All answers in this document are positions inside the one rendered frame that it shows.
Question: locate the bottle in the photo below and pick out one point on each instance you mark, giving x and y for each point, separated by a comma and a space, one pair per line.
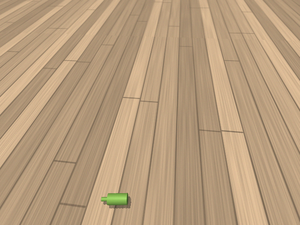
116, 199

